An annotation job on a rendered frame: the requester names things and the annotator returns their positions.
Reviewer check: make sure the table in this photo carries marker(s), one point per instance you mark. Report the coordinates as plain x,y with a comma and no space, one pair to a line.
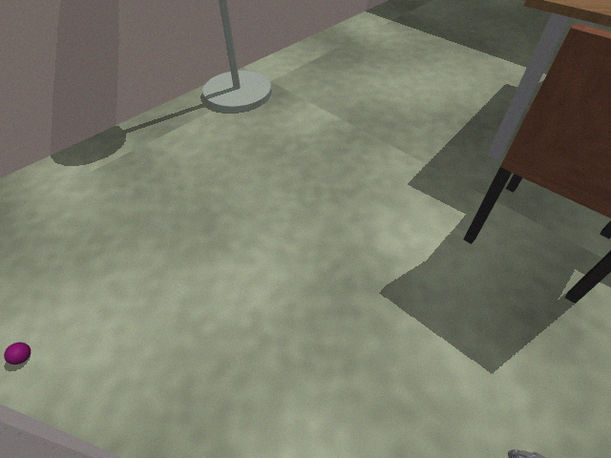
589,12

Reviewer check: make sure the coat stand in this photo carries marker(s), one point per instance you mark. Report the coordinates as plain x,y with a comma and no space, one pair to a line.
235,91

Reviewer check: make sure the chair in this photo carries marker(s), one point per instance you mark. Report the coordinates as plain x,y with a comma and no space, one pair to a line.
564,141

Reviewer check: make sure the ball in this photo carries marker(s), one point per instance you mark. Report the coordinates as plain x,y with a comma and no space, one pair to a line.
17,353

